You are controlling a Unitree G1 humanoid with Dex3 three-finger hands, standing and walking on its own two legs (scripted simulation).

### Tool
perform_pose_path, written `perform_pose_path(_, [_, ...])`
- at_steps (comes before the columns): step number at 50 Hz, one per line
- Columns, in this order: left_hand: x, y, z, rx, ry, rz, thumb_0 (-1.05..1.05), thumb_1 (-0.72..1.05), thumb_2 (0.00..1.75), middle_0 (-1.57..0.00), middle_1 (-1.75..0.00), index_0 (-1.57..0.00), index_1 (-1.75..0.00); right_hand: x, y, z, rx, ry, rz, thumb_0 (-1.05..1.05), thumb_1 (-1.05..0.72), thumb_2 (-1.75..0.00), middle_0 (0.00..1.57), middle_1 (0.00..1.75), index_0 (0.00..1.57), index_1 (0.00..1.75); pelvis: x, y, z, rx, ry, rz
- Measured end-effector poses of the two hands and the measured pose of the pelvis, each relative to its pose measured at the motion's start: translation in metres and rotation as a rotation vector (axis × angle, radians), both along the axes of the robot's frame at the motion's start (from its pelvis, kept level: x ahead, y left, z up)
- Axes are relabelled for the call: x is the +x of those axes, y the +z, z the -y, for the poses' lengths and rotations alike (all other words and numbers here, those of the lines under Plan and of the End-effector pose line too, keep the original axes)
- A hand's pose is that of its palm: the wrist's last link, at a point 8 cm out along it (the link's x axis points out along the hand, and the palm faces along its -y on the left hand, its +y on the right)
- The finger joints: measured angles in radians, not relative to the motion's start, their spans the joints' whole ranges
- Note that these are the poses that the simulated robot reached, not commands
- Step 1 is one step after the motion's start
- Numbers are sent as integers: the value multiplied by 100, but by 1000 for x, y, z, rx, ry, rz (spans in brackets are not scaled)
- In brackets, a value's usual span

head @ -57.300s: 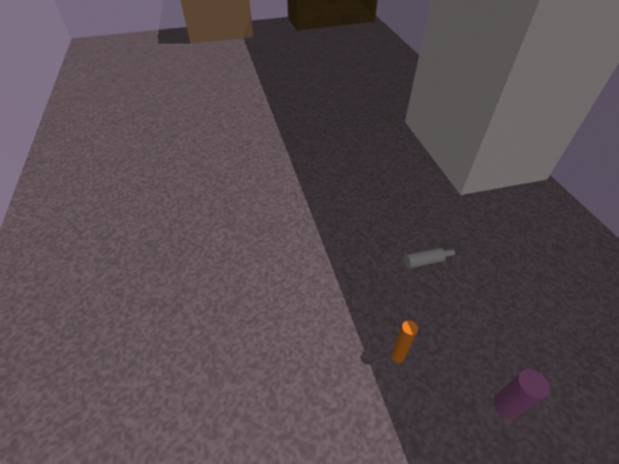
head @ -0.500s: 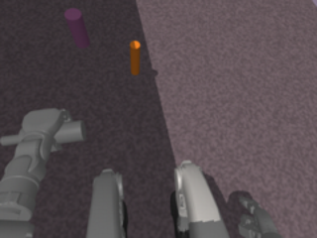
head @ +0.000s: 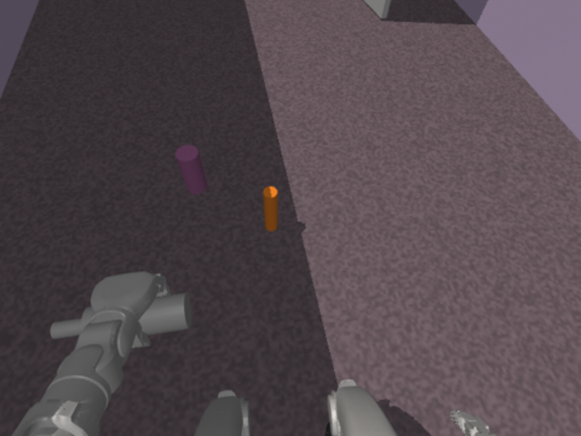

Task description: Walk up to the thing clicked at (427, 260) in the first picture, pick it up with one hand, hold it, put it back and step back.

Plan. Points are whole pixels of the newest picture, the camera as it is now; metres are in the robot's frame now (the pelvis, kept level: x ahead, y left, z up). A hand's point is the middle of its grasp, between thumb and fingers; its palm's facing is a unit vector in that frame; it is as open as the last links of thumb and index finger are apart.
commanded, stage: lift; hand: left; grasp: from above
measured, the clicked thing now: (122, 320) +0.33 +0.26 -0.12
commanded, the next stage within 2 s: hold in 0.38 s
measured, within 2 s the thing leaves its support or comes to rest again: neither
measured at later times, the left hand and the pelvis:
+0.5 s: hand (127, 289) +0.34 +0.22 -0.02, palm faces -0.47 -0.08 -0.88, open 8.8 cm; pelvis +0.04 +0.00 +0.07, yaw +0 degrees
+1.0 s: hand (121, 274) +0.35 +0.22 +0.02, palm faces -0.48 -0.05 -0.88, open 8.7 cm; pelvis +0.05 +0.00 +0.09, yaw -1 degrees
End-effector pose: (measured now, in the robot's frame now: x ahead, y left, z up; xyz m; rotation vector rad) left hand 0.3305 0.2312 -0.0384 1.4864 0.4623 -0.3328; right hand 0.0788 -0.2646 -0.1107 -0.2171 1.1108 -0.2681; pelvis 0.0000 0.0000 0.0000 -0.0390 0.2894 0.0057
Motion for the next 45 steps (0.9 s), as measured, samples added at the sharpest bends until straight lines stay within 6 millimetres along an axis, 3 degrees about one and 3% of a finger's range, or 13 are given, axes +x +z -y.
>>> perform_pose_path(9, [7, 35, 8, -3, 1, 19, 0, 15, 44, -82, -41, -82, -40, 7, 35, 5, -1, -6, 3, 0, -89, -89, 20, 30, 20, 30, 13, 33, 2, 11, -2, 58])
perform_pose_path(20, [15, 66, 9, 0, 16, 17, 0, 16, 43, -82, -37, -82, -37, 27, 59, 2, 23, -13, 20, 0, -89, -89, 20, 30, 20, 30, 29, 60, 1, 19, -5, 110])
perform_pose_path(33, [25, 90, 9, 8, 0, 15, 0, 18, 40, -83, -35, -83, -35, 47, 77, 0, 33, -20, 42, 0, -89, -89, 20, 30, 20, 30, 45, 77, -1, 25, -11, 153])
perform_pose_path(45, [30, 106, 10, 8, -6, 13, 0, 17, 40, -84, -34, -83, -34, 54, 86, 3, 37, -21, 63, 0, -89, -89, 20, 30, 20, 30, 51, 85, -2, 27, -18, 187])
